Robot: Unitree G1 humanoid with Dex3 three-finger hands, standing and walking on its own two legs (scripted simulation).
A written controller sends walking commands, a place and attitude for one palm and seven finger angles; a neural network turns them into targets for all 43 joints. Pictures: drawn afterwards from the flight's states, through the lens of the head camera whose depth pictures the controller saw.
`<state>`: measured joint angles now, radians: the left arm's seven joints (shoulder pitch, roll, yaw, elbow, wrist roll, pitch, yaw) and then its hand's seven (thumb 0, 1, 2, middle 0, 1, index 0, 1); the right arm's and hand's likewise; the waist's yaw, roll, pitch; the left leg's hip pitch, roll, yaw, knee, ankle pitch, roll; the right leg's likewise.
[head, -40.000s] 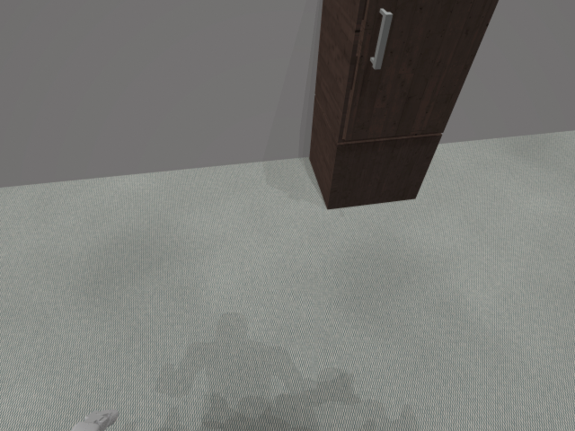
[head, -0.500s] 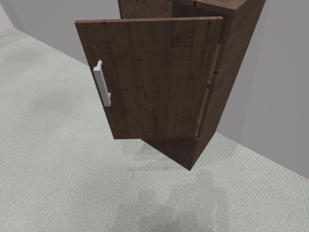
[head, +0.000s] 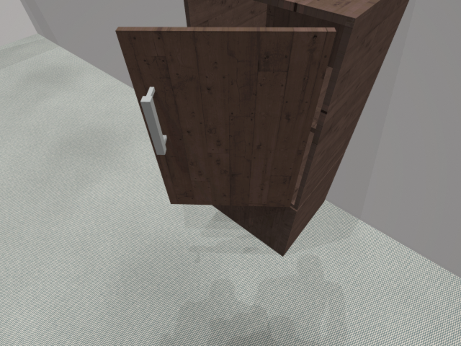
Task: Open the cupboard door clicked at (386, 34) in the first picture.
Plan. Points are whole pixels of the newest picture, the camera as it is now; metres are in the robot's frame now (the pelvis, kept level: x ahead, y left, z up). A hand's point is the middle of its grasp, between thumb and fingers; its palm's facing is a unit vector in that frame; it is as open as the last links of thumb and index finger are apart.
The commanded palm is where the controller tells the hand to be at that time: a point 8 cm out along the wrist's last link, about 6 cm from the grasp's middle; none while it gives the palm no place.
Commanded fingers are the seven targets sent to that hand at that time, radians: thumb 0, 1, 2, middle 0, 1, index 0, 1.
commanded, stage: raise the hand with hooked fingers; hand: left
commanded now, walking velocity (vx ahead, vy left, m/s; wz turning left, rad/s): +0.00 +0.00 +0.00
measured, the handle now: (156, 122) +0.57 +0.23 +0.05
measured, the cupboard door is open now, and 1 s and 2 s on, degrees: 38 38 38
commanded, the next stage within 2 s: none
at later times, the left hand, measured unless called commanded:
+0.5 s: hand (97, 340) +0.13 +0.23 -0.04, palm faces +0.17 -0.98 -0.04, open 9.4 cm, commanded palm +0.14 +0.28 -0.02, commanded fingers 0.00 0.22 0.61 -0.25 -0.74 -0.25 -0.74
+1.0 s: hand (82, 287) +0.20 +0.27 +0.00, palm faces +0.05 -1.00 -0.08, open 12.4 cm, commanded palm +0.18 +0.33 +0.02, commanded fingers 0.00 -0.36 0.36 -0.29 -1.11 -0.29 -1.11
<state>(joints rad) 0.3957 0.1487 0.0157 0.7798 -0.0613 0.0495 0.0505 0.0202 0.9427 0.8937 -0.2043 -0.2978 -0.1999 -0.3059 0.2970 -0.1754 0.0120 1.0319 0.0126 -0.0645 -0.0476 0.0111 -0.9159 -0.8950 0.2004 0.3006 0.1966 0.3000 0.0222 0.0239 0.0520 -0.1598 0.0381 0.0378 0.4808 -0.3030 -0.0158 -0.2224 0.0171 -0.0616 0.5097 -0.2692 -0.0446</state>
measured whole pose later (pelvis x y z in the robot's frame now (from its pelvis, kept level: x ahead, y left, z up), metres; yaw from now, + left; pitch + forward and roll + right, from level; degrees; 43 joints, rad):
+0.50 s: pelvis -0.04 +0.02 -0.08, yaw +3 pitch +11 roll -2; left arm 0.48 0.19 0.16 0.00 -0.23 -0.48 -0.23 0.01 0.45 0.70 -0.23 -0.59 -0.23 -0.60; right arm 0.16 -0.26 -0.03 0.49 0.01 -0.25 -0.04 0.01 -0.91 -0.90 0.20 0.30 0.20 0.30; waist 0.06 -0.02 -0.09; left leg -0.78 0.01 -0.02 1.12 -0.53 0.01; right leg -0.79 -0.04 -0.11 1.08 -0.48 -0.02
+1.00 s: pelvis -0.03 +0.05 -0.06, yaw +2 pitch +10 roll -2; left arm 0.27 0.29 0.24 0.04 -0.27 -0.29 -0.29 0.00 -0.13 0.45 -0.27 -0.96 -0.27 -0.97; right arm 0.28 -0.28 0.02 0.57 0.04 -0.24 -0.08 0.02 -0.91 -0.89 0.20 0.30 0.20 0.30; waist 0.01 0.03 -0.07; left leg -0.70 0.00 0.00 1.00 -0.49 0.04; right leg -0.69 -0.04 -0.09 0.93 -0.41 0.02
